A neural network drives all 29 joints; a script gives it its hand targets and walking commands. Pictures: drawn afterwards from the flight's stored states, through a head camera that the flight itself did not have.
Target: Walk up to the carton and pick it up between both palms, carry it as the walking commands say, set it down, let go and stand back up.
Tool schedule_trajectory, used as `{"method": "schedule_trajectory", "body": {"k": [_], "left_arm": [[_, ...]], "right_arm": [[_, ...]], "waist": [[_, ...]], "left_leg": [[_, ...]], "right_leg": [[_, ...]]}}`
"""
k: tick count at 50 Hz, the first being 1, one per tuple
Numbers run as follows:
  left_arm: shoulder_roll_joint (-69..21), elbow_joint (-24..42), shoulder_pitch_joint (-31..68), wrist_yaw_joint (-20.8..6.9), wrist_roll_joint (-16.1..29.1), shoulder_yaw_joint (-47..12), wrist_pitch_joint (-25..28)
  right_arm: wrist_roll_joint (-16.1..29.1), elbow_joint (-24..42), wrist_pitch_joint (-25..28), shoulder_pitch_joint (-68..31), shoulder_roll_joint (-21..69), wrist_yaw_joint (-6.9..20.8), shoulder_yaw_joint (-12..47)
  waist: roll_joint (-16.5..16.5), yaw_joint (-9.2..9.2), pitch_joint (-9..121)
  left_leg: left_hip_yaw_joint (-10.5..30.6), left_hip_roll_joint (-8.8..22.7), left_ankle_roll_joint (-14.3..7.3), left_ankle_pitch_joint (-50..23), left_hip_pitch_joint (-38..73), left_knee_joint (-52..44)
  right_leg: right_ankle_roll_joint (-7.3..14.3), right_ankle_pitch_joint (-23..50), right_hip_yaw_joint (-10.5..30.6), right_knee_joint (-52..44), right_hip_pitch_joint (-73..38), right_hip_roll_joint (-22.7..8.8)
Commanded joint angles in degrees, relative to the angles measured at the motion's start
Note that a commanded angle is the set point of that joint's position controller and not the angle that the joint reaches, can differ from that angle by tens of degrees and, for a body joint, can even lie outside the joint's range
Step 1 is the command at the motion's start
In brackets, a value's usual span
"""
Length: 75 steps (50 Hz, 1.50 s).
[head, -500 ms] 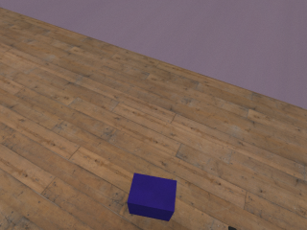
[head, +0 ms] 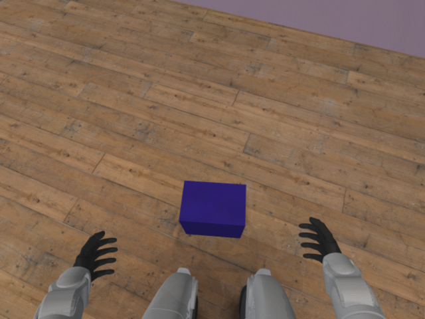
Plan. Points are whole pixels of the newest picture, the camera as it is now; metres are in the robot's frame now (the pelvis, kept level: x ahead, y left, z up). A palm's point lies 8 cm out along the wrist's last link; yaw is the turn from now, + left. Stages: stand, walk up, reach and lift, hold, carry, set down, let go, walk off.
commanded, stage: reach and lift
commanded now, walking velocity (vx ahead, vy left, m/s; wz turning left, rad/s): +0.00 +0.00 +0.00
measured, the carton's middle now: (213, 211) +0.46 +0.05 -0.58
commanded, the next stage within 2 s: none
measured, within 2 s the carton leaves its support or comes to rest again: neither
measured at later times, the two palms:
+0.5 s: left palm (112, 202) +0.33 +0.26 -0.12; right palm (302, 199) +0.38 -0.16 -0.12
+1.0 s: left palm (136, 151) +0.48 +0.25 -0.14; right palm (295, 167) +0.47 -0.16 -0.16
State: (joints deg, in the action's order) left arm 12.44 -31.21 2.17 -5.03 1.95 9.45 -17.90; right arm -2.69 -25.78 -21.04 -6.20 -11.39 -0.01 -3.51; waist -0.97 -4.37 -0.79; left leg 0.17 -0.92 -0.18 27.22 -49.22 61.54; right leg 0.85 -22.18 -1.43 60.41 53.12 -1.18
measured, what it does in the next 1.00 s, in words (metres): stands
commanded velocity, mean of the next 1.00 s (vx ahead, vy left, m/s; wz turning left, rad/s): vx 0.00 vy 0.00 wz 0.00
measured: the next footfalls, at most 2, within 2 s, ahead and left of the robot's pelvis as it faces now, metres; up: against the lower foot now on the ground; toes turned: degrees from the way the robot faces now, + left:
none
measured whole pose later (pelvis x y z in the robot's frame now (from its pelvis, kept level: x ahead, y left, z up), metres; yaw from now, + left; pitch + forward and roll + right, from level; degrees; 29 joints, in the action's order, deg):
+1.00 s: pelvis -0.01 +0.02 -0.04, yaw +1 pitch +46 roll -1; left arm 17.5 -47.1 58.2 -4.3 1.5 17.1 -6.9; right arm 1.1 -40.5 -8.9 -54.1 -10.1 -5.2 -17.5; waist -0.3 -0.7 4.4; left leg 0.9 -1.9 -1.1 21.9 -88.1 63.6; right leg -1.3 -16.6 1.1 59.9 89.6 0.7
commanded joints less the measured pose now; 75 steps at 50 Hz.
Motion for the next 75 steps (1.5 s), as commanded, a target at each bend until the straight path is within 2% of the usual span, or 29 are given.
{"method": "schedule_trajectory", "body": {"k": [1, 2, 6, 10, 13, 18, 22, 27, 31, 33, 37, 39, 43, 47, 51, 53, 55, 56, 58, 60, 63, 65, 66, 68, 69, 71, 72, 73, 75], "left_arm": [[11.0, 7.9, 13.6, -0.2, 0.7, 1.3, -1.8], [11.4, 7.0, 17.1, -0.4, 1.4, 1.1, -2.6], [13.6, 5.9, 28.1, -0.2, 2.8, 0.4, -3.8], [15.0, 1.0, 36.2, 0.4, 2.7, 0.5, -3.9], [16.8, -0.1, 43.5, 1.2, 2.5, 1.4, -3.2], [18.0, -4.9, 53.4, 1.6, 2.9, 2.0, -1.3], [18.4, -7.6, 59.9, 1.7, 3.6, 1.7, 0.7], [19.0, -9.1, 63.7, 1.8, 4.1, 1.5, 3.6], [19.3, -8.0, 63.9, 1.6, 3.8, 2.1, 6.6], [19.2, -6.6, 64.5, 1.4, 3.9, 2.6, 7.9], [19.1, -5.8, 68.7, 1.2, 3.3, 4.0, 9.9], [18.8, -6.0, 69.7, 1.3, 2.6, 4.8, 10.5], [17.8, -8.1, 69.5, 1.2, 1.2, 6.9, 11.5], [17.1, -7.4, 67.9, 0.9, -0.7, 9.8, 12.6], [14.3, -7.8, 65.4, 0.9, -1.7, 11.2, 13.6], [13.3, -6.5, 64.3, 0.9, -2.4, 11.6, 13.9], [11.1, -5.3, 63.9, 1.0, -2.3, 11.1, 13.8], [10.6, -4.4, 64.0, 1.0, -2.7, 10.9, 13.8], [10.1, -1.4, 64.9, 1.2, -2.4, 10.2, 13.3], [9.7, -1.1, 65.3, 1.4, -2.5, 9.9, 12.7], [11.2, 0.9, 67.4, 1.4, -2.2, 10.2, 11.7], [12.7, -1.4, 69.9, 1.4, -1.8, 10.4, 11.3], [13.9, -2.4, 70.7, 1.5, -1.8, 10.7, 11.1], [15.4, -3.2, 73.4, 1.8, -0.8, 10.4, 10.8], [16.3, -2.4, 73.7, 2.1, -0.5, 10.5, 10.6], [18.2, -5.0, 75.0, 2.4, 0.8, 9.9, 9.6], [19.4, -2.9, 76.7, 2.7, 1.5, 9.7, 9.2], [19.8, -4.2, 77.9, 2.8, 2.4, 8.6, 8.8], [22.9, -1.1, 81.9, 3.3, 4.3, 7.2, 7.7]], "right_arm": [[-0.8, 3.8, -2.3, -16.1, -7.1, -0.8, -3.6], [-0.4, 2.6, -3.1, -19.5, -7.8, -0.9, -3.8], [1.0, -0.8, -4.4, -30.6, -9.3, -2.0, -4.8], [2.3, -6.9, -4.9, -39.9, -8.9, -2.4, -4.5], [3.6, -7.6, -3.9, -47.9, -10.0, -2.9, -5.0], [4.9, -11.1, -2.1, -55.8, -9.6, -4.2, -5.8], [4.8, -11.2, 0.3, -61.0, -10.2, -5.5, -7.4], [3.8, -11.2, 3.8, -62.5, -10.7, -7.0, -9.2], [3.9, -8.6, 7.0, -60.7, -9.0, -7.4, -9.9], [4.3, -6.5, 8.6, -61.0, -8.8, -7.4, -10.4], [5.0, -5.2, 10.8, -63.4, -8.1, -7.0, -11.1], [5.2, -4.8, 11.7, -64.3, -7.8, -6.7, -11.5], [4.8, -7.0, 12.9, -63.8, -6.5, -6.1, -12.3], [4.0, -5.9, 14.2, -61.3, -4.5, -5.3, -14.2], [1.9, -6.1, 15.1, -57.4, -2.9, -4.2, -16.0], [1.1, -5.7, 15.6, -54.6, -2.6, -3.6, -16.7], [0.0, -4.7, 16.3, -53.3, -3.7, -3.0, -18.0], [0.1, -4.3, 16.5, -52.5, -3.6, -2.8, -18.0], [0.1, -3.0, 16.8, -51.7, -4.2, -2.3, -18.1], [0.2, -1.8, 16.6, -52.8, -4.6, -2.0, -18.2], [1.4, 1.2, 15.3, -56.2, -4.1, -2.0, -16.6], [1.7, 0.4, 14.2, -59.8, -4.1, -2.3, -15.9], [2.4, -0.6, 13.6, -61.5, -3.8, -2.6, -15.3], [3.1, -1.3, 12.4, -63.9, -3.5, -3.3, -14.0], [3.4, 0.1, 11.9, -64.6, -4.0, -3.8, -13.6], [3.9, -1.4, 10.6, -66.5, -5.2, -4.7, -12.6], [3.7, 0.1, 10.1, -67.8, -6.3, -5.4, -12.8], [4.4, -1.2, 9.5, -68.9, -6.4, -5.9, -12.1], [5.8, 1.5, 8.3, -72.4, -8.8, -7.2, -11.8]], "waist": [[2.4, 1.14, 20.5], [2.3, 1.66, 20.5], [1.8, 2.23, 22.9], [-0.3, 1.17, 23.7], [-1.5, 0.38, 28.3], [-3.3, -0.68, 34.9], [-2.0, 0.66, 42.3], [-0.6, 2.78, 53.0], [0.2, 3.56, 60.7], [0.2, 3.26, 64.7], [0.1, 3.35, 66.3], [0.3, 2.69, 68.1], [1.0, 1.9, 68.3], [2.1, 1.87, 72.7], [1.6, 3.08, 73.0], [-0.5, 3.43, 73.7], [-3.0, 5.05, 73.4], [-4.5, 4.77, 73.5], [-6.4, 5.91, 75.2], [-6.7, 6.02, 75.1], [-5.4, 4.2, 76.2], [-2.2, 3.97, 74.6], [-1.8, 3.07, 74.0], [0.1, 2.89, 74.3], [0.6, 2.77, 77.2], [1.2, 2.93, 77.7], [2.3, 3.43, 81.5], [1.3, 3.13, 81.2], [0.8, 3.58, 88.9]], "left_leg": [[0.6, 0.9, -1.7, -2.3, -1.5, -12.3], [0.9, 1.6, -1.7, 0.2, -2.2, -11.9], [0.8, 2.6, -1.2, 1.9, -4.0, -11.0], [0.2, 2.4, -0.9, 2.4, -6.3, -10.8], [-0.1, 1.7, -0.5, 2.3, -5.8, -9.5], [-0.3, 0.6, 0.0, 1.6, -6.6, -9.1], [-0.1, -0.2, 0.4, -1.1, -7.7, -8.5], [-0.1, -1.2, 1.2, -7.6, -8.4, -6.6], [-0.5, -2.1, 1.4, -15.6, -9.7, -5.4], [-0.8, -2.4, 1.6, -20.1, -9.6, -4.7], [-0.6, -2.7, 1.5, -24.4, -8.1, -3.9], [-0.4, -2.8, 1.5, -27.7, -7.4, -3.2], [0.2, -2.7, 1.8, -33.3, -8.3, -3.3], [1.2, -2.6, 2.4, -42.3, -10.9, -4.0], [2.4, -1.6, 2.9, -49.3, -12.2, -4.1], [2.9, -1.1, 3.1, -52.6, -8.5, -2.9], [4.1, -0.6, 3.5, -57.5, -2.9, -0.3], [4.2, -0.3, 3.7, -59.4, 0.5, 1.3], [4.8, 0.1, 4.3, -61.6, 4.3, 4.1], [4.5, 0.0, 4.3, -60.3, 3.1, 6.7], [2.2, -1.2, 3.8, -51.2, -4.6, 10.0], [0.7, -2.1, 3.3, -42.6, -14.0, 11.9], [-0.2, -2.4, 3.1, -37.8, -18.5, 12.7], [-1.5, -3.1, 2.8, -30.6, -26.4, 14.8], [-1.9, -3.5, 2.7, -29.7, -26.7, 15.9], [-2.8, -3.5, 2.6, -24.3, -30.4, 18.8], [-3.1, -3.9, 2.7, -23.7, -30.0, 19.9], [-3.3, -3.7, 2.7, -21.5, -31.0, 21.4], [-3.4, -3.7, 2.5, -21.2, -27.2, 24.4]], "right_leg": [[-1.2, -3.4, 2.3, -8.3, -21.8, 0.6], [-1.2, -6.6, 2.4, -8.2, -21.2, 0.4], [-1.2, -8.0, 2.3, -7.9, -23.6, 0.6], [-1.3, -9.8, 3.1, -7.6, -23.9, 0.8], [-1.6, -10.8, 3.5, -7.1, -23.2, 1.0], [-2.0, -8.9, 2.5, -4.6, -19.8, 1.7], [-2.2, -4.8, 1.7, -3.3, -18.3, 2.5], [-1.9, 3.2, 1.3, -1.3, -17.2, 3.5], [-1.5, 14.5, 1.7, 0.6, -18.2, 4.2], [-1.3, 19.4, 2.1, 1.3, -18.9, 4.4], [-1.5, 23.2, 2.2, 1.3, -15.5, 4.6], [-1.5, 25.8, 2.5, 1.8, -14.3, 4.8], [-1.6, 32.2, 2.8, 1.7, -13.7, 4.8], [-1.6, 42.7, 3.9, 1.4, -16.1, 4.5], [-1.7, 45.3, 3.8, 1.3, -10.7, 4.3], [-1.8, 43.7, 2.8, 1.5, -4.6, 4.6], [-1.9, 40.7, 1.5, 1.8, 5.7, 5.1], [-1.8, 38.8, 0.9, 1.9, 10.9, 5.3], [-1.4, 36.3, -0.1, 3.2, 17.3, 5.8], [-1.7, 34.2, -0.5, 5.1, 21.2, 5.9], [-2.3, 33.3, -0.6, 10.1, 17.6, 5.9], [-3.1, 31.8, -0.9, 14.1, 14.5, 5.8], [-3.3, 30.6, -0.9, 16.2, 12.4, 5.7], [-3.7, 29.3, -0.8, 20.0, 9.0, 5.7], [-4.1, 30.0, -0.8, 21.4, 6.8, 5.9], [-4.5, 26.3, -1.0, 24.3, 7.2, 5.7], [-4.6, 26.2, -1.5, 25.6, 5.2, 6.0], [-4.5, 24.1, -1.4, 26.9, 6.2, 5.9], [-4.6, 22.6, -2.0, 29.3, 5.5, 6.2]]}}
